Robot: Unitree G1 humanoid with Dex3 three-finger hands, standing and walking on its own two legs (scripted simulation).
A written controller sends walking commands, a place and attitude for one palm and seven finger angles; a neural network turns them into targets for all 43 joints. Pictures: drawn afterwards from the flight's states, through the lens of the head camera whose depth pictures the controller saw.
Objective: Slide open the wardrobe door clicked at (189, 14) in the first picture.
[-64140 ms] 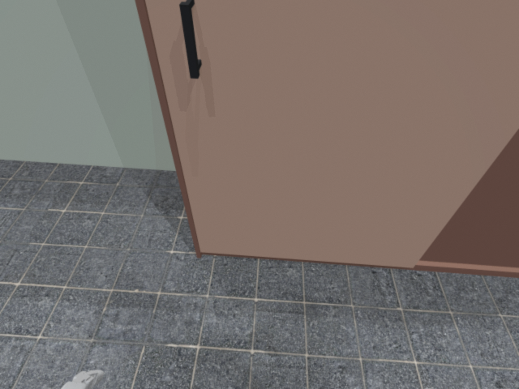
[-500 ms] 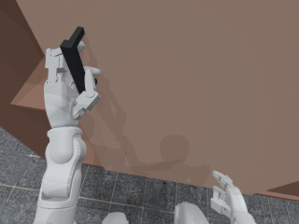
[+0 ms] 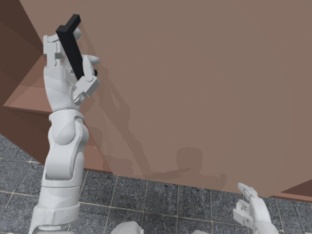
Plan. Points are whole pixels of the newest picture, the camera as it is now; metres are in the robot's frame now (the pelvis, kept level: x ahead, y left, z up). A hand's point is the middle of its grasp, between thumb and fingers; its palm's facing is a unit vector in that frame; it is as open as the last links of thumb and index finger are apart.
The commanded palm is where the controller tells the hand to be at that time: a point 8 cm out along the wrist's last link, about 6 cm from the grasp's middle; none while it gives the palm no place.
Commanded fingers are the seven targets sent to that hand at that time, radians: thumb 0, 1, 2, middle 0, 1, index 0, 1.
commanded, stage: step sideways, sliding the door along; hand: left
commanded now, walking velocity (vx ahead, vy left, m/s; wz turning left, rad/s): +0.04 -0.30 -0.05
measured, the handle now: (81, 57) +0.40 +0.21 +0.21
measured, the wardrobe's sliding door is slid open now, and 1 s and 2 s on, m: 0.44 0.52 0.52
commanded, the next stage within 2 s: none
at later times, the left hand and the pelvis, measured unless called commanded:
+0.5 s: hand (116, 78) +0.36 +0.13 +0.21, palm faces +0.39 -0.92 +0.01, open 6.6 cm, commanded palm +0.32 +0.10 +0.17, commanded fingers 0.00 0.90 0.90 -0.45 -1.40 -0.45 -1.40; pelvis +0.01 -0.10 +0.02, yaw +0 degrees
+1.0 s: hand (134, 79) +0.36 +0.10 +0.21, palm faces +0.43 -0.90 +0.06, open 6.6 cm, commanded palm +0.32 +0.05 +0.18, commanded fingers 0.00 0.90 0.90 -0.45 -1.40 -0.45 -1.40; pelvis +0.01 -0.14 +0.03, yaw +0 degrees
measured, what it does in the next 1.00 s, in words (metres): steps to the right: right foot, then left foot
